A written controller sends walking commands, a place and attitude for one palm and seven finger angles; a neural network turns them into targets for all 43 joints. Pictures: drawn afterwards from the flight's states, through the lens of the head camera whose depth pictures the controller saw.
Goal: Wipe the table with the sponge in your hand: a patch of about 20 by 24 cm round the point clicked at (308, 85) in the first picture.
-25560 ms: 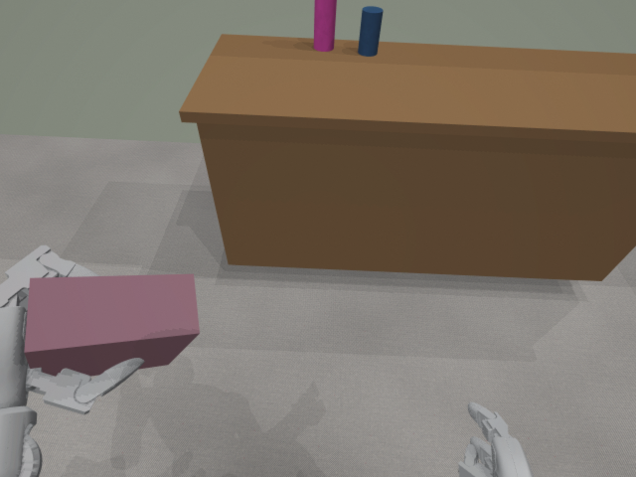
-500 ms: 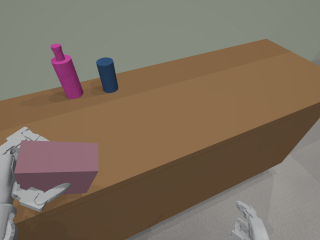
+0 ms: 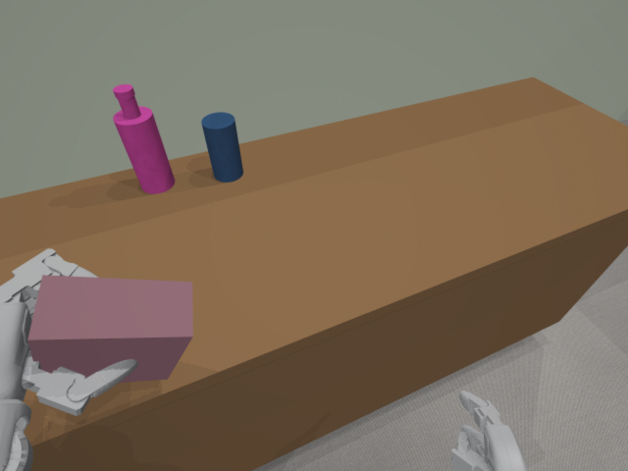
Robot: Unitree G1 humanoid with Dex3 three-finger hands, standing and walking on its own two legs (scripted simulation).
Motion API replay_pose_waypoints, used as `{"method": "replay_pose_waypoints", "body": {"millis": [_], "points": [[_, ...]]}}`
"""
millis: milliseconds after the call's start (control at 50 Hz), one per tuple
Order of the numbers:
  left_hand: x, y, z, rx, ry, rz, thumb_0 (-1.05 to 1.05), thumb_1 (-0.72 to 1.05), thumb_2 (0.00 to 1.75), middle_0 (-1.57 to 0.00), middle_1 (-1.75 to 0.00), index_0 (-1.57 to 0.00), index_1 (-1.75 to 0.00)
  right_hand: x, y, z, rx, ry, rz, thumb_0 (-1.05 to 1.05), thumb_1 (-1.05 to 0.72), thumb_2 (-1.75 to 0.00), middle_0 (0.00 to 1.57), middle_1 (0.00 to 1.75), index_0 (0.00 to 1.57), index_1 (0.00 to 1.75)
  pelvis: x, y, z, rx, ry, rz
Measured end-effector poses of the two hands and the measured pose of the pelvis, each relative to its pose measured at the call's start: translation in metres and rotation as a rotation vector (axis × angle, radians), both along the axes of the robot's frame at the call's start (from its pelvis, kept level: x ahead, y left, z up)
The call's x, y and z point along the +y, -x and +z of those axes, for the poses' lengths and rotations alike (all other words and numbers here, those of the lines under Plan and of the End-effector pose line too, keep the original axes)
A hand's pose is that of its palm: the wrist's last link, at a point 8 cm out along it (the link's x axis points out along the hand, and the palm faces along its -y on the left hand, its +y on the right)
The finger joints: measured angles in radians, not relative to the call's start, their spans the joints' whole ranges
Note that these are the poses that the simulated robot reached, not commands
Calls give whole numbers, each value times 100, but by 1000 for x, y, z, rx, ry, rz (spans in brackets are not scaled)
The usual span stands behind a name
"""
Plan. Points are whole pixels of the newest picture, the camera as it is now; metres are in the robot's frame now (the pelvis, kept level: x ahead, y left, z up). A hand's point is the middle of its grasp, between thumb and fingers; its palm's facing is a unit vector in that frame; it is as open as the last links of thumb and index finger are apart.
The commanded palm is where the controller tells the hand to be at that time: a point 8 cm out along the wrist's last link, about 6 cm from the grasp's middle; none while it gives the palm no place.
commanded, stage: shuffle to correct the standing spot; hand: left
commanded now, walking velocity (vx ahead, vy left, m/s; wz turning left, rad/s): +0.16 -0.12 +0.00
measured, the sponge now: (137, 335) +0.23 +0.20 +0.12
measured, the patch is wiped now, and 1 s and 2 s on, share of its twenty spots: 0.00 0.00 0.00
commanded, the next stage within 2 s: come to a stop and stand still in 1.52 s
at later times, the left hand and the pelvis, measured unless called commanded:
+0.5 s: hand (81, 329) +0.22 +0.24 +0.15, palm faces +0.30 -0.87 -0.39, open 10.1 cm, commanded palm +0.16 +0.28 +0.18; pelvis +0.00 +0.00 +0.00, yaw +0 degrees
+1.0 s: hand (101, 326) +0.22 +0.22 +0.15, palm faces +0.31 -0.86 -0.40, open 10.1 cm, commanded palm +0.17 +0.27 +0.18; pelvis +0.01 -0.01 +0.00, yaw +0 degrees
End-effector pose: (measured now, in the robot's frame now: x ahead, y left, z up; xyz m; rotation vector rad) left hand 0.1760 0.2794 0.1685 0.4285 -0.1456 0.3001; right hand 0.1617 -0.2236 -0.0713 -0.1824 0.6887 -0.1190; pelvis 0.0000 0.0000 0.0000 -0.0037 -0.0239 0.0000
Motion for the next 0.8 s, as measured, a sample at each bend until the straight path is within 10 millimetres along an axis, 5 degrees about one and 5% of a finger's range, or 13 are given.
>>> {"method": "replay_pose_waypoints", "body": {"millis": [320, 800], "points": [[5, -7, 3, 0, -17, -22, -1, -50, 103, -74, -135, -75, -134, 12, -6, 1, 11, 0, 12, 1, -90, -90, 20, 30, 20, 30, 7, -4, 1, 8, -2, -1], [-10, -3, 1, 20, -10, 2, -1, -50, 103, -74, -135, -75, -134, -8, -1, -6, 28, -5, -1, 1, -90, -90, 20, 30, 20, 30, -7, -2, 1, 15, 0, 4]]}}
